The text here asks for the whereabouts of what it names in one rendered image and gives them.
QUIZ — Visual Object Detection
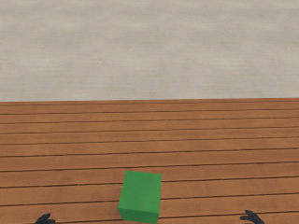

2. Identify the carton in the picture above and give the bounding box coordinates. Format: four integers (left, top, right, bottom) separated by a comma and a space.
118, 170, 162, 224

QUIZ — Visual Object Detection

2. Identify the robot right hand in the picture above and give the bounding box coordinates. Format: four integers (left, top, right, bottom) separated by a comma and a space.
240, 210, 264, 224

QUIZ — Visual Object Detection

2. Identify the robot left hand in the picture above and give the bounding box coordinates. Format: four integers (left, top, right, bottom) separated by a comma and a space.
35, 213, 56, 224

